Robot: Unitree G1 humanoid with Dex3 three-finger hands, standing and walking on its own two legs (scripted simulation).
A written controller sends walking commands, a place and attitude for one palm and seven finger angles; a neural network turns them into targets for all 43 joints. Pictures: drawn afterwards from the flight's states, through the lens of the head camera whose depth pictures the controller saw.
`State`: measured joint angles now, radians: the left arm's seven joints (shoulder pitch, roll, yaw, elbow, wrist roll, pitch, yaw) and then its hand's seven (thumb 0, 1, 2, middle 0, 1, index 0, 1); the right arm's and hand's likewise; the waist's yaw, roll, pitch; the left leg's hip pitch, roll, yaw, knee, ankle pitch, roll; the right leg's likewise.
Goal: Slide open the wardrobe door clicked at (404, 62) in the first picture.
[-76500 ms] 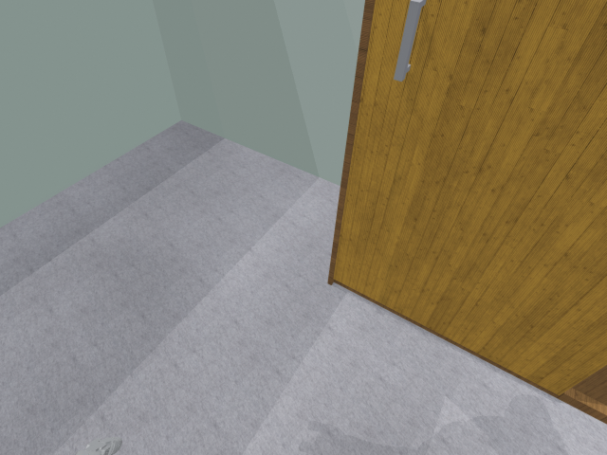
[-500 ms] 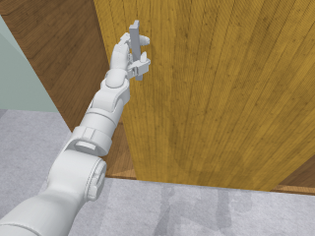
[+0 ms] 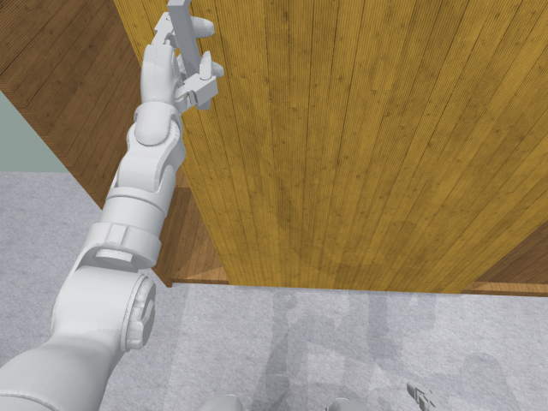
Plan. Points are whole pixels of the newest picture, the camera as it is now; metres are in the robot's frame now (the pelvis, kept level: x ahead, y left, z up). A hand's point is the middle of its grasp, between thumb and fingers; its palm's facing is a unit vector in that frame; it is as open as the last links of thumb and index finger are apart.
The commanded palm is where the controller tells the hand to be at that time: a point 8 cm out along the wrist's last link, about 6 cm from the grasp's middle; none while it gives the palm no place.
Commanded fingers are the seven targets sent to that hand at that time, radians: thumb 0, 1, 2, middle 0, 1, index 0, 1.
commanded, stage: step sideways, sliding the door along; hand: left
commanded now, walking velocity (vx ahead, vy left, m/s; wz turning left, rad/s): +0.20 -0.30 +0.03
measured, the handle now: (194, 53) +0.52 +0.15 +0.22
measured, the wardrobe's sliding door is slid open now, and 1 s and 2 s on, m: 0.23 0.29 0.45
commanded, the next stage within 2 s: none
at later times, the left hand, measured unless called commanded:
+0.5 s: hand (220, 78) +0.49 +0.11 +0.21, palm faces +0.39 -0.92 -0.07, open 6.2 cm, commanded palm +0.46 +0.07 +0.21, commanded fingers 0.00 0.90 0.90 -0.45 -1.40 -0.45 -1.40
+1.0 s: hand (264, 76) +0.50 +0.05 +0.20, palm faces +0.57 -0.82 -0.03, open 6.9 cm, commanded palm +0.46 -0.02 +0.20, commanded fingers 0.00 0.90 0.90 -0.45 -1.40 -0.45 -1.40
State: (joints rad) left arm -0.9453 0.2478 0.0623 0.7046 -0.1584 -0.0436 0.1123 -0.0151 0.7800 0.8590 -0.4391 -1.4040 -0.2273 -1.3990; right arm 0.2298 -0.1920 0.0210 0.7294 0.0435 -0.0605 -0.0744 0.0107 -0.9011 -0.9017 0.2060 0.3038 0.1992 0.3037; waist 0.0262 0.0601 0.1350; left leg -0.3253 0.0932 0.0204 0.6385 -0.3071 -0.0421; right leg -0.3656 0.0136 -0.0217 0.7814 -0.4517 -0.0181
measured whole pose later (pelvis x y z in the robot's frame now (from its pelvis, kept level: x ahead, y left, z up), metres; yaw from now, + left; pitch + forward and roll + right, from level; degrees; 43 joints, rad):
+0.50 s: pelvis +0.09 -0.15 -0.02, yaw +8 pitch -3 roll -1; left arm -0.81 0.27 0.11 0.28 -0.13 -0.03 0.10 -0.02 0.77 0.87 -0.47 -1.42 -0.15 -1.36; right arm 0.08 -0.19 -0.02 0.60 0.07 -0.12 -0.02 0.01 -0.90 -0.90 0.21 0.30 0.20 0.30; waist 0.18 0.05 0.29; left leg -0.18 0.27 -0.05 0.67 -0.41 -0.15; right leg -0.38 -0.08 -0.03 0.69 -0.19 0.03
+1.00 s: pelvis +0.21 -0.21 +0.00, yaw +14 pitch -2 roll -1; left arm -0.35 0.12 0.11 -0.26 -0.07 0.00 0.18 -0.02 0.78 0.87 -0.50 -1.44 -0.07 -1.21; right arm 0.14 -0.17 0.02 0.55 0.05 -0.20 0.03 0.01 -0.90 -0.90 0.20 0.30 0.20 0.30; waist 0.18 0.09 0.25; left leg -0.15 0.22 0.18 0.75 -0.43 -0.05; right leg -0.28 -0.03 -0.11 0.69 -0.34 0.01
